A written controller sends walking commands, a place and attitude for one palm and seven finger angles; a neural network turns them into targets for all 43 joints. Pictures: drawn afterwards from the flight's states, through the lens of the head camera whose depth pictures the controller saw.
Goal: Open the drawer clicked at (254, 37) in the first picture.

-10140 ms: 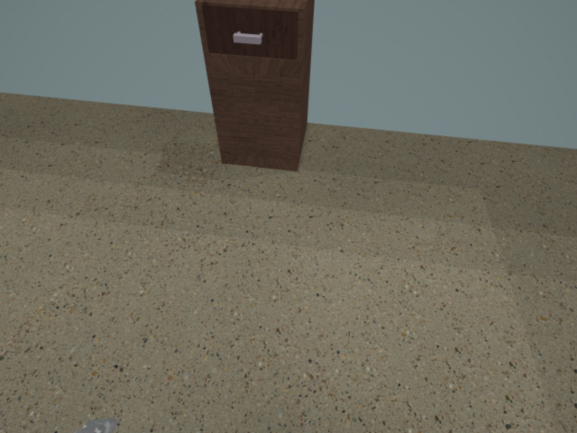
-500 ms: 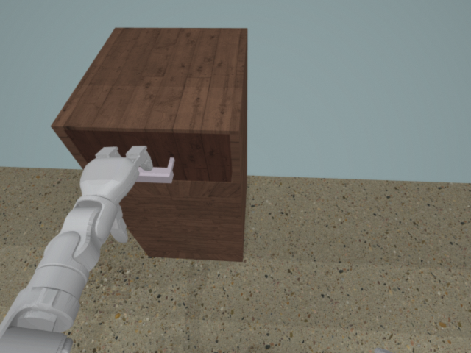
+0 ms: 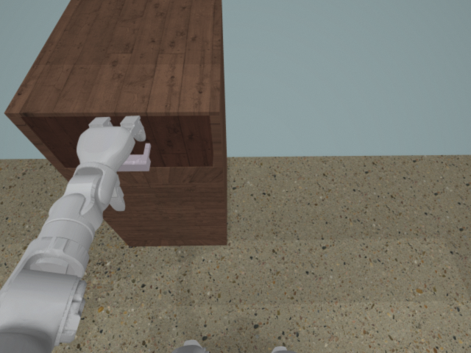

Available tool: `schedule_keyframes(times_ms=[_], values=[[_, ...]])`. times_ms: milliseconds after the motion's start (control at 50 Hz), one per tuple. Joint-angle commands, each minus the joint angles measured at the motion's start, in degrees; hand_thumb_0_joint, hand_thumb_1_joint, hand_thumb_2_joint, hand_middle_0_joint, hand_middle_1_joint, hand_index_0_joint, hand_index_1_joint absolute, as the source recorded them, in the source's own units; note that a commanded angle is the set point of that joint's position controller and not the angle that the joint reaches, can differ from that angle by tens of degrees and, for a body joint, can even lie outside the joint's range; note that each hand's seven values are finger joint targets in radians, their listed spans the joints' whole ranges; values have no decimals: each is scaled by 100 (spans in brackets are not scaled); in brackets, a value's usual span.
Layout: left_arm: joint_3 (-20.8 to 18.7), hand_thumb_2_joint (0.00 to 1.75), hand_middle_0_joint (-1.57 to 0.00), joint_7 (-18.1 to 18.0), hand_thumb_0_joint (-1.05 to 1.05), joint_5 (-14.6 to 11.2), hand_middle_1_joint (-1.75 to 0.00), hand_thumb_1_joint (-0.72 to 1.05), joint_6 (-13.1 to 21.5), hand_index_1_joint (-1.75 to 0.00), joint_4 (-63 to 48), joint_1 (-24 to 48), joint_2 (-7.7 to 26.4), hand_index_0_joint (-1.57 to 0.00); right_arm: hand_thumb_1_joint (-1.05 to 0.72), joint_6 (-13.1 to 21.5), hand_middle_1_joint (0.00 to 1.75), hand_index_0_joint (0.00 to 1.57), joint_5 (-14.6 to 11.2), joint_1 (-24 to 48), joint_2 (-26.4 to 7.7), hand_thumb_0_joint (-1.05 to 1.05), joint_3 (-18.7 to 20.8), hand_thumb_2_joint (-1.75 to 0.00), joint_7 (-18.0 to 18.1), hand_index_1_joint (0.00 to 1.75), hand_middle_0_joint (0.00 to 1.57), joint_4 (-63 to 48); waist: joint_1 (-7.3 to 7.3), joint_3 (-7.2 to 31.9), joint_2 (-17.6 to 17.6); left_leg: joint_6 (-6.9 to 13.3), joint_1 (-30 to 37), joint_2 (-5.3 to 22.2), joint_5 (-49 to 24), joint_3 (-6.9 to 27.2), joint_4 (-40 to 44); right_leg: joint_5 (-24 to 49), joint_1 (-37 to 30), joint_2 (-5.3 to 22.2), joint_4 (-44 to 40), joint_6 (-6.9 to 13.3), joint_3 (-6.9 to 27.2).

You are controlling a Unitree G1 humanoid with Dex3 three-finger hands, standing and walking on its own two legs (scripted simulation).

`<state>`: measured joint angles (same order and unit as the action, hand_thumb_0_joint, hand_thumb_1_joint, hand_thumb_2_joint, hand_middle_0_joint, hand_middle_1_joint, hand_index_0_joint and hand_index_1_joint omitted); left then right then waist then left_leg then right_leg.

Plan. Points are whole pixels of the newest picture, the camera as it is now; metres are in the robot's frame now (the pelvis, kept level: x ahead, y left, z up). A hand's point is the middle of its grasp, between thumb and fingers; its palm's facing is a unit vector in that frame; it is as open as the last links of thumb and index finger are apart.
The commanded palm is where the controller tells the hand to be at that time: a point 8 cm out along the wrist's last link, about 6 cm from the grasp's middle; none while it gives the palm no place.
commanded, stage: move the hooked fingers above the handle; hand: left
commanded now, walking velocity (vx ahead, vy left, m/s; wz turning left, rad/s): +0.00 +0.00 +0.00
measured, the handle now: (125, 155) +0.52 +0.24 -0.05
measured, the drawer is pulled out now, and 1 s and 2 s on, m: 0.00 0.00 0.00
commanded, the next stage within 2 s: lower the fingers behind the handle in 0.94 s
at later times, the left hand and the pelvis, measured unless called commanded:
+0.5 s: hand (113, 163) +0.46 +0.23 +0.01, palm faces -0.10 -0.04 -0.99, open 13.8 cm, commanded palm +0.46 +0.23 +0.07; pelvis +0.00 +0.01 +0.00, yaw +0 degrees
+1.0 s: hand (112, 163) +0.46 +0.23 +0.01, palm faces -0.09 -0.06 -0.99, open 13.8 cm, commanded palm +0.45 +0.23 +0.07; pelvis +0.01 +0.01 +0.00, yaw +0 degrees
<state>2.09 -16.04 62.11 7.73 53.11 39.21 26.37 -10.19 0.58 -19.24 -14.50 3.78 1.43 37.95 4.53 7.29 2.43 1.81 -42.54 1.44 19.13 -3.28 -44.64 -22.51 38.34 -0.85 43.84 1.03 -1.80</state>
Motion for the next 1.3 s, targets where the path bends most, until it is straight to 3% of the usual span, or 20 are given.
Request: schedule_keyframes(times_ms=[0, 140, 160, 180, 340, 400, 460, 560, 620, 660, 740, 840, 880, 940, 1000, 1040, 1080, 1140, 1200, 1280], values=[[-585, 30, -30, -378, 0, 14, -120, -50, -169, -120, -730, 2412, 1639, -30, -90, 63, 30, 20, 12, -616, -889, 0, 296, -90, 61, 30, 20, -395, 52, 2341, -18, 148, 1683, -232, -2040, 205, 114, 2014, -554, -260, -442, 118, 109], [-552, 30, -30, -292, 0, -67, -120, -50, -135, -120, -702, 2521, 1571, -30, -90, 75, 30, 20, 42, -798, -907, 0, 326, -90, 84, 30, 20, -313, 108, 2606, 155, 141, 1905, -190, -2287, 231, 65, 2133, -539, -298, -439, 126, 100], [-711, 30, -30, -279, 0, -36, -120, -50, -116, -120, -631, 2430, 1810, -30, -90, 55, 30, 20, 19, -836, -929, 0, 312, -90, 94, 30, 20, -310, 54, 2590, 134, 135, 1824, -195, -2189, 240, 69, 2052, -530, -301, -426, 117, 107], [-548, 30, -30, -267, 0, -62, -120, -50, -102, -120, -684, 2466, 1624, -30, -90, 59, 30, 20, 24, -815, -916, 0, 315, -90, 96, 30, 20, -302, 113, 2502, 152, 143, 1845, -184, -2160, 228, 87, 2048, -497, -306, -455, 115, 100], [-575, 30, -30, -350, 0, -76, -120, -50, 3, -120, -711, 2619, 1687, -30, -90, 67, 30, 20, 23, -812, -948, 0, 302, -90, 113, 30, 20, -253, 159, 2305, 202, 135, 1837, -166, -1950, 285, 162, 1685, -310, -305, -513, 142, 49], [-372, 30, -30, -365, 0, -46, -120, -50, -66, -120, -472, 2756, 1531, -30, -90, 92, 30, 20, -8, -819, -947, 0, 284, -90, 110, 30, 20, -231, 279, 2074, 153, 145, 1725, -173, -1635, 285, 171, 1418, -89, -305, -574, 113, 47], [-329, 30, -30, -359, 0, -28, -120, -50, -38, -120, -703, 3110, 1528, -30, -90, 119, 30, 20, 10, -859, -957, 0, 294, -90, 107, 30, 20, -216, 325, 2362, 325, 124, 2028, -142, -1865, 361, 116, 1457, 43, -312, -495, 126, 19], [-366, 30, -30, -344, 0, -69, -120, -50, -22, -120, -716, 2805, 1369, -30, -90, 102, 30, 20, 53, -856, -925, 0, 333, -90, 47, 30, 20, -225, 219, 2651, 429, 84, 2369, -111, -2382, 394, 4, 1705, 77, -345, -405, 142, -31], [-341, 30, -30, -400, 0, -49, -120, -50, -146, -120, -553, 2692, 1328, -30, -90, 67, 30, 20, 50, -794, -936, 0, 301, -90, 28, 30, 20, -255, 209, 2341, 265, 93, 2105, -112, -2173, 360, 60, 1630, 39, -343, -432, 145, -55], [-583, 30, -30, -432, 0, -6, -120, -50, -188, -120, -508, 2714, 1680, -30, -90, 49, 30, 20, 34, -786, -967, 0, 280, -90, 51, 30, 20, -269, 175, 2387, 120, 119, 1945, -128, -2149, 316, 81, 1761, -163, -324, -442, 126, -11], [-726, 30, -30, -360, 0, -18, -120, -50, -178, -120, -671, 2520, 1871, -30, -90, 24, 30, 20, 32, -709, -934, 0, 260, -90, 90, 30, 20, -369, 50, 2511, 199, 129, 1891, -163, -2353, 247, 75, 2106, -517, -307, -417, 140, 46], [-285, 30, -30, -227, 0, -130, -120, -50, -13, -120, -920, 2618, 1282, -30, -90, 52, 30, 20, 23, -731, -889, 0, 314, -90, 95, 30, 20, -337, 234, 2376, 278, 124, 2243, -114, -2408, 305, 87, 1932, -218, -318, -509, 135, 8], [-406, 30, -30, -211, 0, -145, -120, -50, 92, -120, -1040, 2539, 1415, -30, -90, 47, 30, 20, 31, -794, -909, 0, 345, -90, 93, 30, 20, -273, 190, 2548, 341, 107, 2402, -107, -2517, 346, 54, 1953, -195, -338, -475, 140, 7], [-281, 30, -30, -240, 0, -196, -120, -50, 166, -120, -1128, 2531, 1161, -30, -90, 38, 30, 20, 58, -750, -885, 0, 358, -90, 52, 30, 20, -229, 217, 2436, 283, 110, 2435, -89, -2644, 365, 59, 1987, -126, -333, -487, 144, -19], [-560, 30, -30, -376, 0, -83, -120, -50, 92, -120, -889, 2372, 1540, -30, -90, -10, 30, 20, 47, -716, -921, 0, 329, -90, 38, 30, 20, -220, 126, 2306, 183, 106, 2147, -122, -2372, 351, 86, 1841, -144, -335, -472, 148, -26], [-479, 30, -30, -441, 0, -63, -120, -50, -24, -120, -724, 2457, 1432, -30, -90, -8, 30, 20, 41, -690, -909, 0, 307, -90, 40, 30, 20, -226, 164, 2130, 165, 108, 1966, -137, -2248, 335, 112, 1808, -148, -324, -459, 160, -34], [-361, 30, -30, -482, 0, -53, -120, -50, -109, -120, -617, 2378, 1270, -30, -90, 11, 30, 20, 48, -702, -906, 0, 319, -90, 21, 30, 20, -249, 158, 2218, 171, 113, 1958, -154, -2199, 286, 74, 1838, -169, -331, -452, 146, -7], [-612, 30, -30, -444, 0, -56, -120, -50, -120, -120, -634, 2255, 1585, -30, -90, -11, 30, 20, 48, -699, -921, 0, 294, -90, 45, 30, 20, -308, 79, 2445, 53, 124, 1842, -172, -2277, 269, 37, 2072, -433, -320, -400, 142, 43], [-400, 30, -30, -426, 0, 33, -120, -50, -101, -120, -537, 2402, 1433, -30, -90, 11, 30, 20, 20, -661, -913, 0, 285, -90, 70, 30, 20, -310, 200, 2090, 115, 130, 1667, -160, -1886, 251, 14, 1732, -102, -316, -426, 123, 49], [-511, 30, -30, -441, 0, 5, -120, -50, 67, -120, -671, 2538, 1572, -30, -90, 67, 30, 20, 54, -748, -914, 0, 301, -90, 119, 30, 20, -288, 226, 2452, 163, 143, 1708, -171, -1965, 284, -142, 1807, -90, -315, -292, 116, 78]])
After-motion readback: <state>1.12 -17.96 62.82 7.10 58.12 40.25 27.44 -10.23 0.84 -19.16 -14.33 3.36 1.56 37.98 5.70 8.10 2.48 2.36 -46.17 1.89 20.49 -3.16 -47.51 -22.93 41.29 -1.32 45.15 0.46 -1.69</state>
